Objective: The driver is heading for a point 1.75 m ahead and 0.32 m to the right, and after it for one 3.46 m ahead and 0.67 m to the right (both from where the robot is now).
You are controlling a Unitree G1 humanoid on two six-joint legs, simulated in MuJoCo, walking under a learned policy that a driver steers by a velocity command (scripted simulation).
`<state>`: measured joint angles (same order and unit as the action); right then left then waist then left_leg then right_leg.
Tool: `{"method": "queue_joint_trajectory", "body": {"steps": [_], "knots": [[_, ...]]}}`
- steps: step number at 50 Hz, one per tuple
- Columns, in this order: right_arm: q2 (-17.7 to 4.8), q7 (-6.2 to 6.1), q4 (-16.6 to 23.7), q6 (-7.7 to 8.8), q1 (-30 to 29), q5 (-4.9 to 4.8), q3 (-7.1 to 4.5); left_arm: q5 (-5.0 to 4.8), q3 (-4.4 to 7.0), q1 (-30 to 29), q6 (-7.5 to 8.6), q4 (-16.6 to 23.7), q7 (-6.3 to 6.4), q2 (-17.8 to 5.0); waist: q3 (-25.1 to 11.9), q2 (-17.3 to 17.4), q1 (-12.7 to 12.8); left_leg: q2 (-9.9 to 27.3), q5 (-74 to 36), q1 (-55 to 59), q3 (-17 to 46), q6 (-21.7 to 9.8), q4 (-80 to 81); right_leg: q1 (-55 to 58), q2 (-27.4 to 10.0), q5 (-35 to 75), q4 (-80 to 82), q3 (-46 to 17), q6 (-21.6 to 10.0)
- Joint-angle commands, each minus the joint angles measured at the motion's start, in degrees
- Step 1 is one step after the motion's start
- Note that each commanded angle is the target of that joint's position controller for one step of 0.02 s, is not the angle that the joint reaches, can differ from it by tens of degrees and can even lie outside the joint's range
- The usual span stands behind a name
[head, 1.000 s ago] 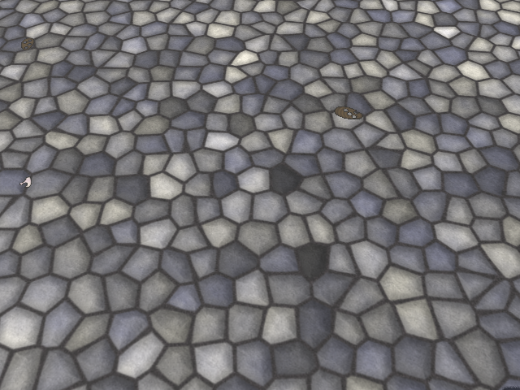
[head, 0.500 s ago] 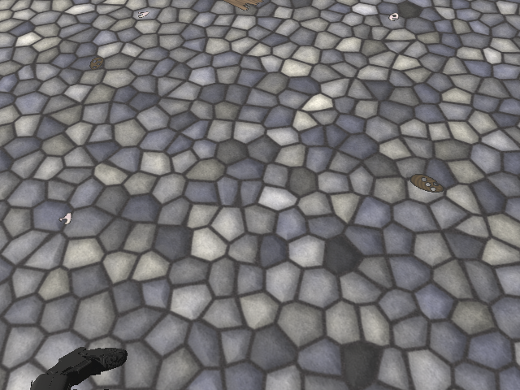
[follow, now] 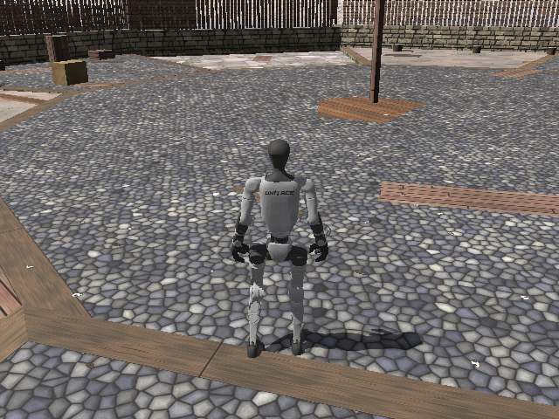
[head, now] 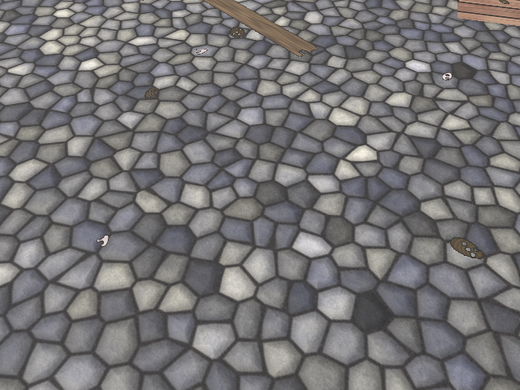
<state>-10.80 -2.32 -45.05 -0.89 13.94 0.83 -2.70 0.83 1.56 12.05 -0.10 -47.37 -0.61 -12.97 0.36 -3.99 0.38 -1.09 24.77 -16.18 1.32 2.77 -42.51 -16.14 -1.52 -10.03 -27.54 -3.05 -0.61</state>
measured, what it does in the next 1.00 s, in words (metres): stands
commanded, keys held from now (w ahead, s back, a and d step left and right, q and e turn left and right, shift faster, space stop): no key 1.00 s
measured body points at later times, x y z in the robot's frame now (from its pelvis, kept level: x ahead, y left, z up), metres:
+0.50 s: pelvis +0.02 -0.02 +0.00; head +0.03 -0.02 +0.45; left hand +0.08 +0.21 -0.15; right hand +0.03 -0.25 -0.15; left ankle -0.02 +0.16 -0.70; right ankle +0.05 -0.10 -0.74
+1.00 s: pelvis +0.03 -0.03 +0.01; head +0.03 -0.03 +0.46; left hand +0.03 +0.19 -0.15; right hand +0.01 -0.26 -0.16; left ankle -0.02 +0.16 -0.70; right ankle +0.05 -0.11 -0.74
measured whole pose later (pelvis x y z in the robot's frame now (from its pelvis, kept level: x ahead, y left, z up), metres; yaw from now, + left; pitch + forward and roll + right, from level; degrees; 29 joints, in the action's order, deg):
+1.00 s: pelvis +0.03 -0.03 +0.01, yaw -1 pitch -1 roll +3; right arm -8.0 -4.5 -68.3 0.5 14.5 -1.1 -4.2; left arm 0.2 1.3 16.7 -0.6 -62.3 1.6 -8.8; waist 1.0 -2.9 -0.2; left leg 2.1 24.4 -11.0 2.4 5.4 -36.5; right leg -11.3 1.7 -8.9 -21.4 -3.0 -3.3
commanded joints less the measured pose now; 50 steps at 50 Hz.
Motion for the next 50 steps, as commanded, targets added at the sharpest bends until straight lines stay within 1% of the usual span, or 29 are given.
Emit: {"method": "queue_joint_trajectory", "body": {"steps": [1, 7, 13, 19, 25, 31, 36, 50], "knots": [[-5.04, -0.5, 0.8, 1.73, 0.21, -0.24, -1.61, 0.07, 1.19, -0.51, 0.12, 2.01, 0.44, -4.23, 2.93, 3.95, -0.52, 2.47, -8.05, -4.05, 2.23, -1.91, 8.87, 0.29, -1.17, -8.7, 5.28, -1.48, -1.08], [-3.93, -1.44, -4.04, 2.46, 1.77, -0.73, -1.88, -0.11, 1.42, 0.65, -0.05, -1.01, 1.03, -3.78, 1.7, 2.23, -0.92, 2.15, -9.13, -2.92, 1.04, -0.86, 7.51, 2.52, -1.55, -2.64, 4.97, -2.43, -2.08], [-2.83, -2.05, -9.16, 2.47, 2.88, -1.16, -2.07, -0.37, 1.52, 1.87, -0.22, -4.11, 1.54, -3.34, 0.86, 1.49, -1.13, 2.09, -8.55, -2.28, 0.5, -0.22, 7.24, 4.95, -2.36, 3.01, 5.24, -3.63, -3.11], [-2.03, -2.36, -13.59, 2.15, 3.42, -1.33, -2.22, -0.5, 1.37, 2.67, -0.27, -6.79, 1.79, -2.7, 1.32, 1.15, -1.27, 2.3, -7.51, -2.08, 0.43, 0.16, 7.74, 6.18, -3.0, 3.88, 6.62, -5.09, -3.44], [-1.64, -2.38, -17.01, 1.88, 3.63, -1.47, -2.24, -0.56, 1.1, 3.36, -0.08, -8.96, 1.86, -2.12, 1.7, 0.92, -1.21, 2.59, -6.95, -2.09, 0.6, 0.37, 8.57, 7.48, -3.25, 4.62, 7.86, -6.17, -3.23], [-1.6, -2.37, -19.42, 1.68, 3.59, -1.62, -2.24, -0.64, 0.87, 4.29, -0.06, -10.78, 1.96, -1.42, 2.09, 0.69, -1.08, 2.88, -6.75, -2.37, 0.84, 0.51, 9.41, 8.65, -3.23, 5.03, 8.91, -6.83, -2.54], [-1.53, -2.36, -20.85, 1.59, 3.58, -1.72, -2.19, -0.65, 0.75, 5.19, -0.09, -12.01, 2.05, -1.32, 2.25, 0.51, -0.99, 3.06, -6.7, -2.56, 0.97, 0.57, 9.95, 9.38, -3.14, 5.22, 9.6, -7.17, -1.94], [-1.37, -2.31, -23.05, 1.56, 3.74, -1.95, -2.01, -0.66, 0.44, 8.1, -0.28, -14.18, 2.39, -0.62, 2.95, 1.02, -0.77, 3.28, -7.3, -2.93, 0.96, 0.62, 11.3, 10.05, -2.52, 3.84, 10.86, -7.23, -1.12]]}}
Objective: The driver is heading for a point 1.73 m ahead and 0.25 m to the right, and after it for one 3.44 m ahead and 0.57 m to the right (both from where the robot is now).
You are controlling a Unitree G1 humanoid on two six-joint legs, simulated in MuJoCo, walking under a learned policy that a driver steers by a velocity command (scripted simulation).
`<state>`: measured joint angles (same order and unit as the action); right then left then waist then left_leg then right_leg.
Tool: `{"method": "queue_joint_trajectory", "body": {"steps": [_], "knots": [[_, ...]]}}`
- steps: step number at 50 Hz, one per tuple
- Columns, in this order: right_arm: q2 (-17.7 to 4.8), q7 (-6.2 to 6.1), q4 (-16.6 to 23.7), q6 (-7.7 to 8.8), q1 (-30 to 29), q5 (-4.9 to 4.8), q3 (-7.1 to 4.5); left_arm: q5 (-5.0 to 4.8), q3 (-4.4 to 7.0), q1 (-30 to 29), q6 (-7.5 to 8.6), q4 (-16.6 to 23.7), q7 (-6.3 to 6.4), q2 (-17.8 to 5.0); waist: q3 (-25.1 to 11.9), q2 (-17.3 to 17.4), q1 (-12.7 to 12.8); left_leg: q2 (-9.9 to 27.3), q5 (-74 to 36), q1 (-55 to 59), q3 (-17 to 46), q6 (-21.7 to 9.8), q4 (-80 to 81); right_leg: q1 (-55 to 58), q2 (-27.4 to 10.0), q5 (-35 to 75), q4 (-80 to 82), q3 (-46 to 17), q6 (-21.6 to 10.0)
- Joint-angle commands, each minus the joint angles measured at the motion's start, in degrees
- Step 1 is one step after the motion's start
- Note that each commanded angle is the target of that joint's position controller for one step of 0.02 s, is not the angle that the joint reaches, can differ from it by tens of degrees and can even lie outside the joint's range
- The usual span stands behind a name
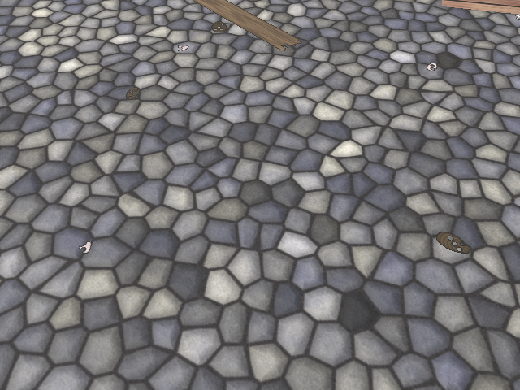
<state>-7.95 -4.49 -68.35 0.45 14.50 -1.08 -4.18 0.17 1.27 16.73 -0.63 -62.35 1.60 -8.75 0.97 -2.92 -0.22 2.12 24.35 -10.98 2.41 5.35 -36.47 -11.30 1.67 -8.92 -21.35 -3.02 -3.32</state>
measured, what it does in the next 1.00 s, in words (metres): stands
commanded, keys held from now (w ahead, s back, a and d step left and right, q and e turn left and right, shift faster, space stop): no key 1.00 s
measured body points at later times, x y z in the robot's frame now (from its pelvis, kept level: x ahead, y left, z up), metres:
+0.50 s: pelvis +0.00 +0.00 +0.00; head +0.01 +0.00 +0.45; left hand -0.02 +0.22 -0.16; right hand -0.02 -0.23 -0.16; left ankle -0.05 +0.19 -0.71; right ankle +0.03 -0.07 -0.75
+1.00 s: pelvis +0.00 +0.00 +0.00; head +0.01 +0.00 +0.45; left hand -0.02 +0.22 -0.16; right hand -0.02 -0.23 -0.16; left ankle -0.05 +0.19 -0.71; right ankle +0.03 -0.07 -0.75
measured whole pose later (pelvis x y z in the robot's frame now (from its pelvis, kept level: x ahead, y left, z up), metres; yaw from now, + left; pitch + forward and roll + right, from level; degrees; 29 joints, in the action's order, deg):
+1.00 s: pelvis +0.00 +0.00 +0.00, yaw +0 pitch +0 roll +3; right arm -7.4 -4.5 -68.9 1.1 16.5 -1.4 -3.7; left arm 0.0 1.1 20.1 -0.5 -62.2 1.8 -8.1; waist 0.9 -2.7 -0.3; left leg 2.6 23.9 -11.4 2.4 5.4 -36.6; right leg -11.1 2.1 -8.7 -20.4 -3.5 -3.3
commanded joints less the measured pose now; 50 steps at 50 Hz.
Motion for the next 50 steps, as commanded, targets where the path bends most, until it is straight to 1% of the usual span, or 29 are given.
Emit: {"method": "queue_joint_trajectory", "body": {"steps": [1, 2, 3, 4, 5, 7, 50], "knots": [[-4.2, -0.14, 0.15, 0.23, 3.21, -0.05, -0.51, 0.01, 0.72, 3.61, 0.23, 0.7, 0.19, -4.78, 2.39, -0.03, -0.17, 0.08, -6.92, -8.17, -0.13, -1.96, 5.31, 5.21, -5.67, 2.65, 4.73, -7.25, 1.6], [-4.19, -0.14, 0.07, 0.24, 3.25, -0.06, -0.5, 0.01, 0.7, 3.81, 0.22, 0.61, 0.2, -4.72, 2.44, -0.02, -0.16, 0.09, -6.96, -8.2, -0.14, -1.96, 5.36, 5.22, -5.63, 2.57, 4.77, -7.23, 1.62], [-4.24, 0.0, 1.8, 0.26, 1.35, 1.38, -0.2, -1.43, 1.71, 3.05, 0.76, 1.5, 0.3, -7.22, 1.71, -1.12, 0.28, -0.23, -5.91, -9.13, -0.09, -2.72, 5.24, 5.29, -5.83, 2.3, 6.63, -7.89, 2.22], [-4.28, -0.16, 0.31, 0.25, 2.8, 0.05, -0.5, 0.03, 0.78, 3.52, 0.53, 0.64, 0.3, -4.75, 2.27, 0.09, -0.35, 0.36, -6.72, -8.2, 0.07, -2.13, 5.51, 5.53, -6.01, 1.88, 5.24, -7.73, 1.71], [-4.34, -0.18, 0.17, 0.27, 3.4, -0.23, -0.46, 0.21, 0.74, 4.24, 0.43, 0.53, 0.29, -4.18, 2.35, 0.23, -0.24, 0.19, -7.21, -8.37, -0.03, -2.07, 5.72, 5.47, -5.53, 2.79, 5.07, -7.19, 1.65], [-4.24, -0.17, -0.07, 0.38, 3.64, -0.22, -0.45, -0.04, 0.79, 4.95, 0.25, 0.29, 0.29, -4.44, 2.57, 0.14, -0.1, 0.08, -7.32, -8.52, -0.19, -2.05, 5.68, 5.52, -5.31, 3.01, 4.96, -6.88, 1.57], [-3.72, -0.11, -0.42, 0.82, 6.24, -0.31, -0.1, -0.15, 0.56, 8.42, 0.31, 0.63, 0.27, -3.83, 3.2, 0.23, -0.23, 0.37, -7.52, -8.67, -0.52, -1.85, 5.05, 5.12, -5.17, 4.09, 4.86, -7.0, 0.98]]}}
Velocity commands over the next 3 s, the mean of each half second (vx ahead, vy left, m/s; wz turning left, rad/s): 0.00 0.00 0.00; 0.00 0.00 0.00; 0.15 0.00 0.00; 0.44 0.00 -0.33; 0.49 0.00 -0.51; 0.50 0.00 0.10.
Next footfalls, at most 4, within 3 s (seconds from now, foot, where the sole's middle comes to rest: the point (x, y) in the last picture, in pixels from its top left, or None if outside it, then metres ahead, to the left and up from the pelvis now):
1.56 left None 0.10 0.17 -0.79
2.10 right None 0.41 -0.02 -0.79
2.50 left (236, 310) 0.76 0.10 -0.79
2.98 right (340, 280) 0.86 -0.21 -0.79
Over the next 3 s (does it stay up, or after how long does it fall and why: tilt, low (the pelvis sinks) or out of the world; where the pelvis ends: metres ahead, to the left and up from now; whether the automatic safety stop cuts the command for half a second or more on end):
stays up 0.78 -0.05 -0.02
